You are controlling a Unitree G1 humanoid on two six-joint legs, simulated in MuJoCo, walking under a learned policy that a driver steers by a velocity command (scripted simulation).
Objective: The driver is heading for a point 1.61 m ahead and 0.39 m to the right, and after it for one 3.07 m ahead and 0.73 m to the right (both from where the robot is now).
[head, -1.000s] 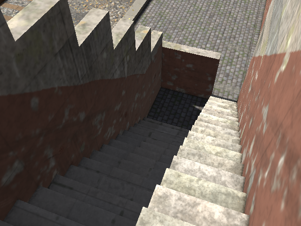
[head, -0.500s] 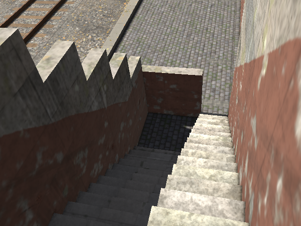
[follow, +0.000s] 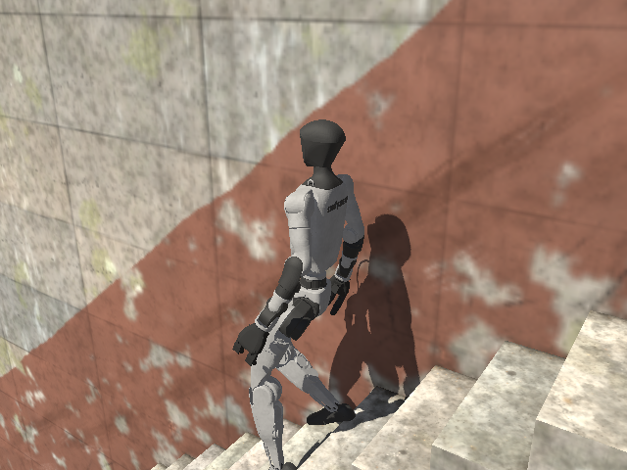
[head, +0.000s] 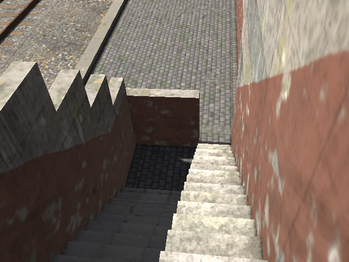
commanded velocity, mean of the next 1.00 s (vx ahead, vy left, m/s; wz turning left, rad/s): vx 0.50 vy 0.00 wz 0.00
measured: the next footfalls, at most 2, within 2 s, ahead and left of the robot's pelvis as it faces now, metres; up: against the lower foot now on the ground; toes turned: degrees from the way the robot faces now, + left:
left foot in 0.44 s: +0.32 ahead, +0.01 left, -0.20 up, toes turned -2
right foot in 0.86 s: +0.52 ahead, -0.17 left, -0.39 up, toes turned -2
